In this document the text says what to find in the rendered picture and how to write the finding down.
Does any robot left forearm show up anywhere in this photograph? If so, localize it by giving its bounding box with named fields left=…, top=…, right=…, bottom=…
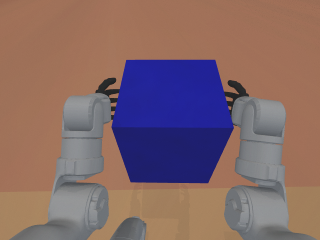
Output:
left=48, top=93, right=112, bottom=220

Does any carton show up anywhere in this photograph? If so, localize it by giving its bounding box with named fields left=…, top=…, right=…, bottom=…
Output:
left=111, top=59, right=234, bottom=184

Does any left robot upper arm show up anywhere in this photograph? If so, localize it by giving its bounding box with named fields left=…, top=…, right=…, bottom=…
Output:
left=9, top=182, right=109, bottom=240

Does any robot left hand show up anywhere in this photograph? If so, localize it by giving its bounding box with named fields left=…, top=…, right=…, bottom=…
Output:
left=95, top=77, right=120, bottom=120

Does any left robot thigh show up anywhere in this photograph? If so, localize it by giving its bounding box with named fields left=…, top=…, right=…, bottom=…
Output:
left=110, top=217, right=147, bottom=240

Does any robot right forearm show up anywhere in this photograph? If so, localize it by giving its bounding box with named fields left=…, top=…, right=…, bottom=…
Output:
left=231, top=96, right=289, bottom=224

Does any robot right hand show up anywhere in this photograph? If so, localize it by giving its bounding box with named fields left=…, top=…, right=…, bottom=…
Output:
left=224, top=80, right=249, bottom=126

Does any right robot upper arm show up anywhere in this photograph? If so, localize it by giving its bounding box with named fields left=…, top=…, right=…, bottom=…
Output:
left=224, top=185, right=317, bottom=240

